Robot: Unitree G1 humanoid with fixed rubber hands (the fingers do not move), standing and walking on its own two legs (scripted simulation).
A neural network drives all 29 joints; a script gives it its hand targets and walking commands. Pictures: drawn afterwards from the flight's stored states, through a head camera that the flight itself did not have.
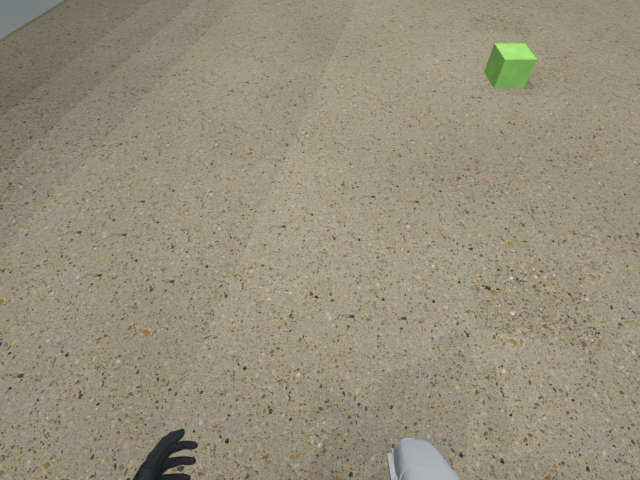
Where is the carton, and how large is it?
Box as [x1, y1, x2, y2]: [484, 43, 536, 88]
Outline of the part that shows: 494,43 484,71 492,86 494,88 524,87 536,58 524,43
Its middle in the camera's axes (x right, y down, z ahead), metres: +1.12 -1.01 +2.31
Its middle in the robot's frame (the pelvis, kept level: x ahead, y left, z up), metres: +2.30 -1.11 -0.68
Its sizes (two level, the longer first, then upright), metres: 0.194 0.185 0.177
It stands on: the floor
